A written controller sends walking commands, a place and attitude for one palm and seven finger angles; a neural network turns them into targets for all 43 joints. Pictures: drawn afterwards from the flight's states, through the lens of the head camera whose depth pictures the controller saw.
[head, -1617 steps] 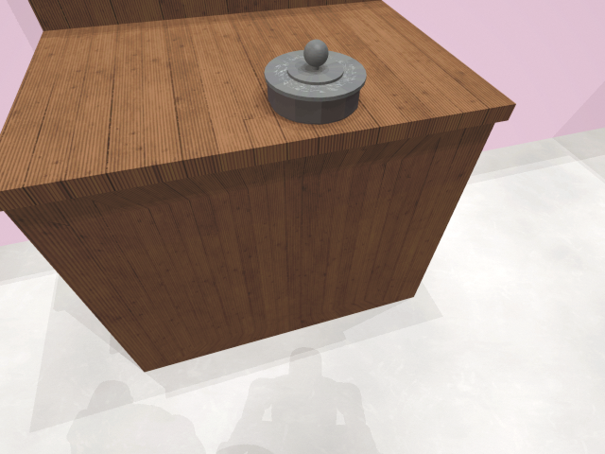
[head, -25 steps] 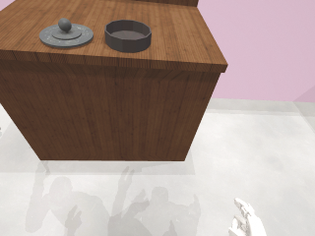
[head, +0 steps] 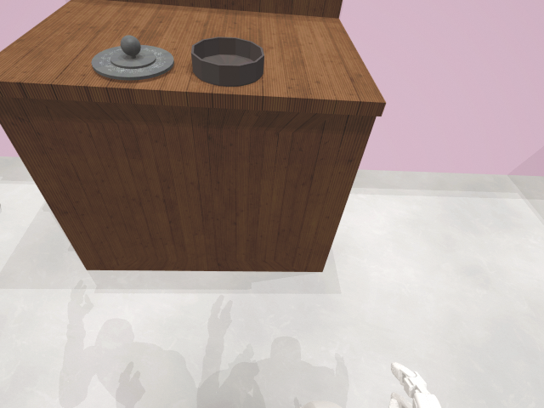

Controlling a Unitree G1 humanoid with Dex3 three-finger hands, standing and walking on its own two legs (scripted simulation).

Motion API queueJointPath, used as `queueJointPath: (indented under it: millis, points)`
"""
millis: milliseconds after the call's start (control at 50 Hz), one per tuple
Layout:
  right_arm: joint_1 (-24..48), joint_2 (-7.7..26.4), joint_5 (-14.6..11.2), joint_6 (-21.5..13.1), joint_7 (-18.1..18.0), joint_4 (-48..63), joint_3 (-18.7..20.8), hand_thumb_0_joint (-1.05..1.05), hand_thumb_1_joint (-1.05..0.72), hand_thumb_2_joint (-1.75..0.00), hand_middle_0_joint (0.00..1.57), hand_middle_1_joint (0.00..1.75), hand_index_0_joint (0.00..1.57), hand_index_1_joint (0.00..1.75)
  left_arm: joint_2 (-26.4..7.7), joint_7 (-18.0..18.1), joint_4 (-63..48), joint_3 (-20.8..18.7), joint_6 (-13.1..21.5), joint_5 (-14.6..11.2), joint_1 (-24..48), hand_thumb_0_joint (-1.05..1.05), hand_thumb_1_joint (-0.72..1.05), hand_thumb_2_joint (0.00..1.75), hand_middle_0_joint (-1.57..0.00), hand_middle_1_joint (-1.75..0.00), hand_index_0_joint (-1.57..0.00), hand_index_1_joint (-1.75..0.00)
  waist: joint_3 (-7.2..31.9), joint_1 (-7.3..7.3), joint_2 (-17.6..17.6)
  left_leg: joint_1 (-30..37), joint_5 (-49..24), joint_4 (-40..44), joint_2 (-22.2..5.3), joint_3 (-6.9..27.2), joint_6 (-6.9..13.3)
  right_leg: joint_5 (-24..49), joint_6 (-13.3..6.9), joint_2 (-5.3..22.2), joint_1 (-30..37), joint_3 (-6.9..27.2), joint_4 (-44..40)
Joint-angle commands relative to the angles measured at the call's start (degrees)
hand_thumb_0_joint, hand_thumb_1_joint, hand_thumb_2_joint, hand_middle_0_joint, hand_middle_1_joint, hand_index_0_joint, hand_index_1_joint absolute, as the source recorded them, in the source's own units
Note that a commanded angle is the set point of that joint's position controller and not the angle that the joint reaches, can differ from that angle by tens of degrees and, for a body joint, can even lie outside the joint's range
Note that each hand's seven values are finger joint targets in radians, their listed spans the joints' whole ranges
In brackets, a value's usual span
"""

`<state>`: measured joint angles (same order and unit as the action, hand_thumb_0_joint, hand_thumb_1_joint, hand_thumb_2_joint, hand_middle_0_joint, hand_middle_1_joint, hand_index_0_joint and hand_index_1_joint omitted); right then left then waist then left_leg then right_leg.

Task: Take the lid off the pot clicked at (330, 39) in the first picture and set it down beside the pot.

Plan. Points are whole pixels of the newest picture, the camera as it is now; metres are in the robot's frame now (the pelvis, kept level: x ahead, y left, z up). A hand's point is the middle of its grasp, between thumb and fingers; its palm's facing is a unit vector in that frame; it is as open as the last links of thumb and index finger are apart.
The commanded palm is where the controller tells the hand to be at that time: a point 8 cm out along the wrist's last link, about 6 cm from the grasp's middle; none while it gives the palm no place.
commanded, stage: stop stepping back and stand still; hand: left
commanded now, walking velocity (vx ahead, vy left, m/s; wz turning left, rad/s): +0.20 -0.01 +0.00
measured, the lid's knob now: (130, 45) +0.91 +0.38 +0.13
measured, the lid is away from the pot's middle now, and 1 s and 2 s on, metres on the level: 0.25 0.25 0.25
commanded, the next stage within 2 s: let the arm hang, fingers relaxed in 1.00 s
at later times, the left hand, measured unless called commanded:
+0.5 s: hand out of the picture +0.03 +0.20 -0.17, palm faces +0.03 -0.97 -0.23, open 7.1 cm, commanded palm none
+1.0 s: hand out of the picture +0.17 +0.17 -0.16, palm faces +0.03 -0.97 -0.25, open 7.3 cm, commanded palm none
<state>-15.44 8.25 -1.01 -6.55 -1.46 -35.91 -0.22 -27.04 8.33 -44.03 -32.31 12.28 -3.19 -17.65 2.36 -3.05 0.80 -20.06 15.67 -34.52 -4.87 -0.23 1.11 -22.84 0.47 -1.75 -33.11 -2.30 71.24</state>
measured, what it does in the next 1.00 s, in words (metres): steps on the spot: right foot, then right foot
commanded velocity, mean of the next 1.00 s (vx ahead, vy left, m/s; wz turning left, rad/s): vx -0.03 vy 0.02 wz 0.00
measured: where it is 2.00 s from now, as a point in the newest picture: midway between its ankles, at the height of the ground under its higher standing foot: outside the picture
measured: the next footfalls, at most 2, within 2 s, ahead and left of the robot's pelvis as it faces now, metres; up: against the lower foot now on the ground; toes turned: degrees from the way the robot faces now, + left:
right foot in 0.12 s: +0.04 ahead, -0.16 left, +0.00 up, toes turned -2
right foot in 0.54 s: +0.08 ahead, -0.13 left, +0.00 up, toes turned +2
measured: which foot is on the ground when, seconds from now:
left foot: down 0.00-1.00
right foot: up 0.00-0.10, down 0.12-0.28, up 0.30-0.52, down 0.54-1.00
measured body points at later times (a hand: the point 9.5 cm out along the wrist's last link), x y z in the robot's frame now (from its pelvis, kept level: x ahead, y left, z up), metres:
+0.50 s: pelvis +0.04 -0.01 -0.01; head +0.08 +0.01 +0.44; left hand +0.03 +0.25 -0.16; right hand +0.00 -0.26 -0.14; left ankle +0.06 +0.11 -0.73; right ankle +0.03 -0.13 -0.71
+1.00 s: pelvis +0.09 -0.02 +0.00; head +0.11 -0.03 +0.45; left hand +0.16 +0.22 -0.14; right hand +0.14 -0.26 -0.16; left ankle +0.06 +0.11 -0.73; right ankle +0.04 -0.13 -0.73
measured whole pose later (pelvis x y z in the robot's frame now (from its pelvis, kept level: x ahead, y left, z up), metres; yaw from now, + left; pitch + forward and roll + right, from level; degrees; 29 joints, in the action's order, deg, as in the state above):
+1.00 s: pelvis +0.09 -0.02 +0.00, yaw +1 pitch +1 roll +0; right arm -11.0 10.1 0.3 1.9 -2.3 -58.7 2.8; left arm -10.1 3.1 57.8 -1.4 -0.8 0.5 -9.3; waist -2.1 -2.0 -0.6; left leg -13.0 17.4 -30.0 -2.8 -3.9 -1.4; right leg -20.3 -1.1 -0.8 -10.7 0.2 30.4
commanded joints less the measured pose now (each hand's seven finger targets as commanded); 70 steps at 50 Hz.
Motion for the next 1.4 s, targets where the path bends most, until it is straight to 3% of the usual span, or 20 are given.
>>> queueJointPath:
  millis: [0, 20, 60, 80, 100, 160, 200, 220, 240, 260, 300, 360, 460, 520, 540, 620, 700, 840, 1080, 1380]
  points:
    - [1.03, 17.00, 2.32, -0.41, 0.52, -0.82, 7.80, 0.00, -0.90, -0.90, 0.20, 0.30, 0.20, 0.30, 13.82, -9.24, 44.48, 25.30, -13.13, 5.48, -4.67, 0.00, 0.90, 0.90, -0.20, -0.30, -0.20, -0.30, 5.77, -2.28, -14.87, 3.00, 9.74, 6.64, -7.58, 9.66, 3.91, -10.78, 1.68, 2.94, 5.28, -1.74, -30.47]
    - [1.03, 16.54, 2.47, 1.38, 0.01, 0.34, 7.29, 0.00, -0.90, -0.90, 0.20, 0.30, 0.20, 0.30, 15.19, -10.19, 44.85, 26.18, -14.94, 5.69, -7.00, 0.00, 0.90, 0.90, -0.20, -0.30, -0.20, -0.30, 6.26, -1.10, -13.39, -0.36, 13.07, 3.73, -5.55, 7.73, 2.90, -6.76, 1.45, 1.83, 12.32, -4.36, -39.58]
    - [-0.82, 14.00, 1.64, 2.58, 0.85, -0.22, 5.75, 0.00, -0.90, -0.90, 0.20, 0.30, 0.20, 0.30, 11.37, -10.00, 49.94, 25.75, -12.85, 6.76, -7.45, 0.00, 0.90, 0.90, -0.20, -0.30, -0.20, -0.30, 6.41, 2.83, 5.73, -11.85, 9.14, -6.82, 0.76, 2.13, 0.74, 4.19, -2.88, 5.73, 26.36, -0.25, -41.58]
    - [0.21, 11.48, 1.53, 3.41, 1.42, 0.60, 4.58, 0.00, -0.90, -0.90, 0.20, 0.30, 0.20, 0.30, 7.31, -9.36, 52.09, 24.98, -12.31, 7.01, -5.66, 0.00, 0.90, 0.90, -0.20, -0.30, -0.20, -0.30, 5.01, 3.74, 19.87, -18.62, 12.18, -13.79, 3.59, -1.46, -0.47, 6.92, -5.48, 12.83, 29.22, 6.94, -43.61]
    - [0.64, 11.07, 1.93, 4.34, 1.63, 1.64, 4.18, 0.00, -0.90, -0.90, 0.20, 0.30, 0.20, 0.30, 4.37, -9.20, 53.69, 24.35, -12.40, 6.96, -2.48, 0.00, 0.90, 0.90, -0.20, -0.30, -0.20, -0.30, 3.42, 3.85, 25.23, -19.84, 17.88, -23.72, 4.44, -3.28, -0.80, 6.05, -8.69, 19.40, 25.49, 12.68, -48.29]
    - [2.58, 12.68, 2.63, 6.20, 1.88, 0.76, 4.50, 0.00, -0.90, -0.90, 0.20, 0.30, 0.20, 0.30, 4.53, -7.33, 63.02, 25.53, -13.29, 6.11, 6.01, 0.00, 0.90, 0.90, -0.20, -0.30, -0.20, -0.30, -9.69, 2.01, 24.86, -17.67, 18.10, -29.91, 0.87, 0.79, -0.24, -3.69, -10.33, 20.21, 9.98, 16.90, -51.67]
    - [0.23, 12.61, 2.65, 7.16, 1.88, -1.07, 4.37, 0.00, -0.90, -0.90, 0.20, 0.30, 0.20, 0.30, 4.27, -6.74, 69.44, 27.11, -13.31, 5.67, 11.31, 0.00, 0.90, 0.90, -0.20, -0.30, -0.20, -0.30, -14.51, -1.79, 20.20, -6.53, 13.54, -14.98, -0.46, 1.34, -0.07, -1.02, -7.41, 18.99, -0.62, 11.44, -48.31]
    - [-5.83, 12.53, 2.57, 7.39, 1.93, -4.11, 4.45, 0.00, -0.90, -0.90, 0.20, 0.30, 0.20, 0.30, 4.76, -7.18, 72.42, 27.70, -13.50, 5.36, 12.11, 0.00, 0.90, 0.90, -0.20, -0.30, -0.20, -0.30, -13.72, -4.54, 10.53, 4.23, 6.17, -5.10, 0.69, -0.22, -0.24, -4.45, -4.81, 16.29, -5.86, 7.60, -41.63]
    - [-11.76, 15.25, 2.50, 7.06, 2.04, -6.90, 4.64, 0.00, -0.90, -0.90, 0.20, 0.30, 0.20, 0.30, 8.08, -7.77, 74.40, 28.69, -14.12, 4.88, 10.75, 0.00, 0.90, 0.90, -0.20, -0.30, -0.20, -0.30, -13.82, -5.52, -15.46, 5.88, 6.36, 5.43, -2.24, 10.38, 1.44, -11.05, -1.64, 6.80, -9.85, 2.02, -25.81]
    - [-15.38, 18.16, 3.32, 6.18, 1.46, -8.27, 5.02, 0.00, -0.90, -0.90, 0.20, 0.30, 0.20, 0.30, 11.92, -8.08, 76.24, 29.69, -14.19, 3.69, 6.66, 0.00, 0.90, 0.90, -0.20, -0.30, -0.20, -0.30, -11.54, -3.68, -33.16, 5.13, 13.17, 19.63, -12.25, 29.07, 5.88, -15.72, 1.85, -0.10, -11.99, -2.34, -10.71]
    - [-9.03, 17.43, 3.18, 6.18, 0.48, -7.99, 4.76, 0.00, -0.90, -0.90, 0.20, 0.30, 0.20, 0.30, 9.69, -8.29, 81.19, 29.28, -13.45, 4.02, 4.65, 0.00, 0.90, 0.90, -0.20, -0.30, -0.20, -0.30, -8.45, 0.01, -22.59, -4.65, 28.80, 25.14, -11.87, 29.55, 7.65, -6.66, -0.96, 4.00, -2.85, 4.63, -4.14]
    - [-4.04, 13.65, 3.24, 5.77, -0.43, -8.33, 4.02, 0.00, -0.90, -0.90, 0.20, 0.30, 0.20, 0.30, 10.44, -9.08, 87.16, 28.78, -13.81, 4.51, 1.75, 0.00, 0.90, 0.90, -0.20, -0.30, -0.20, -0.30, -3.05, 1.90, -21.22, -5.50, 19.21, 19.88, -8.17, 17.04, 6.03, -4.34, -0.17, 4.23, 3.66, 2.89, -9.44]
    - [-9.09, 11.76, 2.01, 6.44, -0.91, -14.61, 4.00, 0.00, -0.90, -0.90, 0.20, 0.30, 0.20, 0.30, 12.69, -8.95, 94.24, 30.98, -12.54, 3.36, -2.17, 0.00, 0.90, 0.90, -0.20, -0.30, -0.20, -0.30, 3.61, 1.86, -5.35, 2.51, 5.16, 11.21, -4.54, 7.00, 3.42, 4.78, 0.78, 1.70, 19.80, -1.02, -42.23]
    - [-10.41, 6.08, 1.09, 6.62, 0.01, -16.65, 2.66, 0.00, -0.90, -0.90, 0.20, 0.30, 0.20, 0.30, 8.13, -7.05, 97.08, 30.61, -11.18, 3.33, -1.52, 0.00, 0.90, 0.90, -0.20, -0.30, -0.20, -0.30, -0.68, 0.37, 7.37, 0.13, 2.56, 1.26, 2.51, -0.76, -0.49, 8.05, -5.15, 13.90, 19.78, 16.39, -52.56]
    - [-10.99, 5.32, 1.26, 6.83, 0.58, -17.63, 2.47, 0.00, -0.90, -0.90, 0.20, 0.30, 0.20, 0.30, 7.40, -6.92, 97.39, 30.62, -11.25, 3.33, 0.07, 0.00, 0.90, 0.90, -0.20, -0.30, -0.20, -0.30, -2.19, -0.50, 2.99, 3.60, 1.10, 2.63, 3.02, -0.94, -0.48, 8.78, -5.85, 14.34, 16.65, 15.17, -52.79]
    - [-8.54, 6.38, 1.42, 7.07, 0.02, -20.87, 2.79, 0.00, -0.90, -0.90, 0.20, 0.30, 0.20, 0.30, 9.64, -5.93, 101.25, 30.71, -10.90, 3.28, -1.08, 0.00, 0.90, 0.90, -0.20, -0.30, -0.20, -0.30, -4.33, 0.95, 8.87, 5.80, -8.48, 4.74, 1.43, -0.70, -0.41, 27.90, -3.82, 9.62, 20.75, 9.28, -48.68]
    - [-7.17, 5.74, 1.18, 6.79, -0.54, -23.19, 2.62, 0.00, -0.90, -0.90, 0.20, 0.30, 0.20, 0.30, 11.34, -5.21, 102.57, 30.74, -11.08, 3.11, -1.79, 0.00, 0.90, 0.90, -0.20, -0.30, -0.20, -0.30, -1.86, 1.33, 2.31, 10.31, -21.82, 6.29, -0.95, -0.67, 0.08, 39.03, -2.28, 7.97, 23.97, 6.49, -45.01]
    - [-3.73, 6.66, 1.28, 7.81, -1.39, -23.28, 3.63, 0.00, -0.90, -0.90, 0.20, 0.30, 0.20, 0.30, 10.24, -4.64, 101.31, 29.53, -12.27, 3.53, 1.00, 0.00, 0.90, 0.90, -0.20, -0.30, -0.20, -0.30, -0.19, 1.48, -2.88, 14.29, -37.36, 4.26, -2.94, -0.91, 0.21, 42.49, -1.97, 7.64, 22.80, 5.48, -41.78]
    - [0.34, 7.01, 1.56, 8.03, -0.51, -21.86, 3.69, 0.00, -0.90, -0.90, 0.20, 0.30, 0.20, 0.30, 9.88, -5.67, 100.26, 30.08, -12.28, 3.61, 5.43, 0.00, 0.90, 0.90, -0.20, -0.30, -0.20, -0.30, -2.81, 1.24, -0.57, 11.04, -10.94, 8.93, -1.93, 0.17, -0.04, 23.12, -2.06, 7.16, 20.67, 8.07, -48.58]
    - [-3.83, 5.87, 1.45, 7.26, -0.51, -26.45, 2.43, 0.00, -0.90, -0.90, 0.20, 0.30, 0.20, 0.30, 11.54, -5.90, 105.08, 31.02, -11.59, 3.17, 1.62, 0.00, 0.90, 0.90, -0.20, -0.30, -0.20, -0.30, -5.04, 1.30, -1.99, 11.57, -6.79, 12.66, -2.30, 0.69, 0.10, 14.48, -2.24, 6.23, 20.24, 7.79, -52.44]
